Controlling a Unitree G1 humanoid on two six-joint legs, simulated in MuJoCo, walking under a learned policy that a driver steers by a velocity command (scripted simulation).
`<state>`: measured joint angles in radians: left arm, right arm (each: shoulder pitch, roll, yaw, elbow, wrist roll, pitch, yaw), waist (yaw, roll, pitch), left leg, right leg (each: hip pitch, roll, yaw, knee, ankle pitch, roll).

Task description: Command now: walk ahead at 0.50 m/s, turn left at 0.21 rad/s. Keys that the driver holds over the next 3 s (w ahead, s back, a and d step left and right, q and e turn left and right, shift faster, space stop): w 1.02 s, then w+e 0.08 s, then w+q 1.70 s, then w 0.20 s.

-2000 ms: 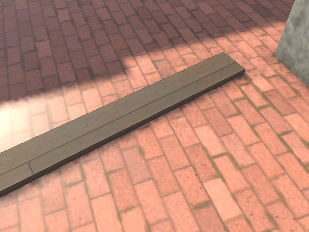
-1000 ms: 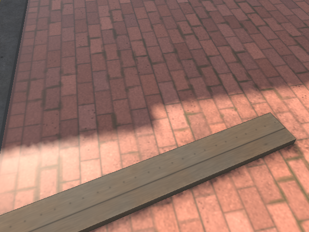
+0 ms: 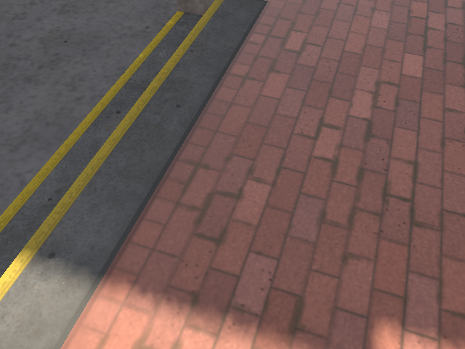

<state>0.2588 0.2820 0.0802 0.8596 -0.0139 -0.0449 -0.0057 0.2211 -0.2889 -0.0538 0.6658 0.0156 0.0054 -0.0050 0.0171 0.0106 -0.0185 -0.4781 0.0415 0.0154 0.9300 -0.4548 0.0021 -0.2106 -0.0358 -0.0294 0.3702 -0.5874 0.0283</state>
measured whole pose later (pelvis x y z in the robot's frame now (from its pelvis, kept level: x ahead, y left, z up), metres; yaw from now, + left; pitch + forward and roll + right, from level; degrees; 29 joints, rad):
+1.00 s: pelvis +0.55 -0.03 -0.02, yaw -1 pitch +0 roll -2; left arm 0.50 0.23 0.06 1.01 0.00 -0.08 0.02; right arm -0.05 -0.21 -0.03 0.73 0.00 -0.14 0.06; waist 0.09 0.03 0.04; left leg -0.43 0.00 0.01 0.37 0.16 0.10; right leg 0.14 0.04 -0.07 0.46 -0.29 -0.05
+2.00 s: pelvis +1.05 -0.01 -0.04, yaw +24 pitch +2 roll -1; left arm 0.35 0.28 0.08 0.96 -0.01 -0.04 0.03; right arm 0.03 -0.25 -0.07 0.69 0.03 -0.03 0.06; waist 0.06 0.02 0.03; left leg -0.51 0.01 0.07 0.59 -0.11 0.12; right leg 0.06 -0.11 -0.29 0.51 -0.48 0.06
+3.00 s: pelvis +1.44 +0.29 -0.05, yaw +56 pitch +1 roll -1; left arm 0.33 0.30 0.06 0.87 -0.01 -0.07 0.00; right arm 0.17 -0.26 -0.07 0.59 0.02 -0.02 0.02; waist 0.04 0.00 0.03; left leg -0.45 -0.02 0.01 0.73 -0.33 0.06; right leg -0.25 -0.08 -0.08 1.01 -0.54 -0.01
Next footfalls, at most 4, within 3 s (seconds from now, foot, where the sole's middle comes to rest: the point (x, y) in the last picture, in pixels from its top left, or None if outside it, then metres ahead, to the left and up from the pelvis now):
0.04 left None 0.07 0.11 -0.76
0.48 right None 0.35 -0.12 -0.77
0.98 left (219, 278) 0.75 0.07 -0.79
1.46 right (294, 229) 0.94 -0.19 -0.79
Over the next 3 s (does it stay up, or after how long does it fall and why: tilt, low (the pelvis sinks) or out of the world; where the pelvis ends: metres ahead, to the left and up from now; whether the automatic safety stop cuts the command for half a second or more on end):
stays up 1.44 0.29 -0.05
